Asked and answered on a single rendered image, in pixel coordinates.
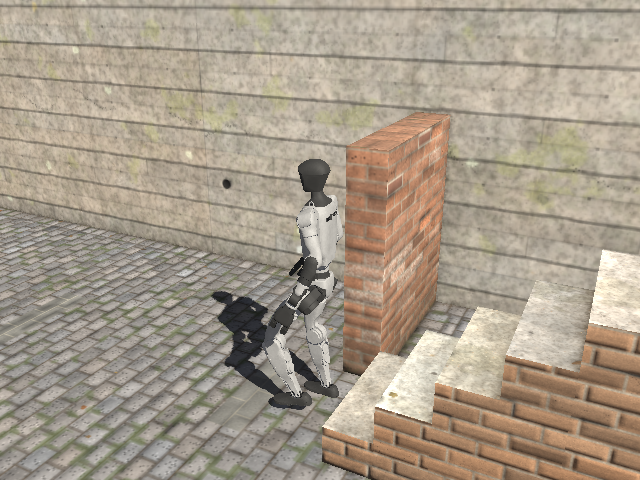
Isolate stairs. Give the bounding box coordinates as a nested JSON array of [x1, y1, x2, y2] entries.
[[322, 249, 640, 480]]

